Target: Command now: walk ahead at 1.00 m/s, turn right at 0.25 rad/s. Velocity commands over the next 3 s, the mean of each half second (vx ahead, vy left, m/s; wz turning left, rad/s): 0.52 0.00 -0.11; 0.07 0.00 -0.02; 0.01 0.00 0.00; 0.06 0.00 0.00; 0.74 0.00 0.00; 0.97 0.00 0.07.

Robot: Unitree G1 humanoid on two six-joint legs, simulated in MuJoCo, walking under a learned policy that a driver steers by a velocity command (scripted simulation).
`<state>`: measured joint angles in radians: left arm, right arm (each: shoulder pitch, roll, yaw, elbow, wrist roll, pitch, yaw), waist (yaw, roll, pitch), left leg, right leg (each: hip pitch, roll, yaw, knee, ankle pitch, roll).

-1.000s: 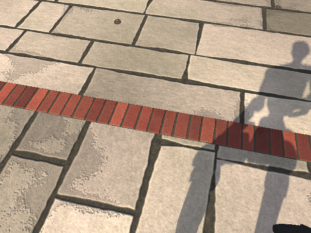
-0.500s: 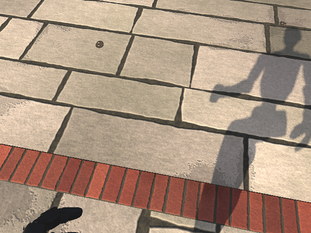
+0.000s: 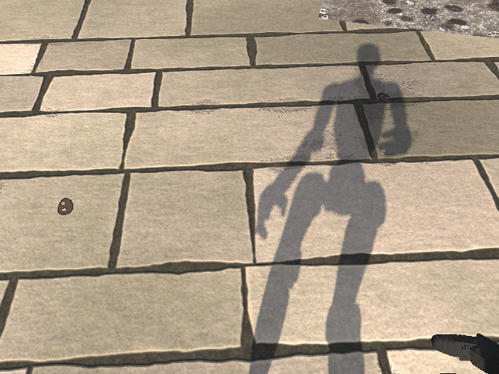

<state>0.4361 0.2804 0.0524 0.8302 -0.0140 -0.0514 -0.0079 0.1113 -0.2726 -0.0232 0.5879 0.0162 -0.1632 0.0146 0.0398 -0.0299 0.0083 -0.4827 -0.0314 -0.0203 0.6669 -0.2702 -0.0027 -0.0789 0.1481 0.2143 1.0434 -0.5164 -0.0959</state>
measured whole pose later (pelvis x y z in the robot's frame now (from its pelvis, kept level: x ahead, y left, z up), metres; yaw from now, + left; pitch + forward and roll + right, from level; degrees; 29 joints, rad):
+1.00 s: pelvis +0.50 +0.02 -0.10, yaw -2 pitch +0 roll -1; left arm 0.27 0.21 0.04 0.91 0.01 0.00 0.02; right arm 0.19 -0.20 -0.04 0.87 -0.01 -0.01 -0.03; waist 0.01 0.00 0.00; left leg -0.29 0.01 -0.07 0.55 -0.26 -0.02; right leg -0.23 0.05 0.05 0.52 -0.29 -0.01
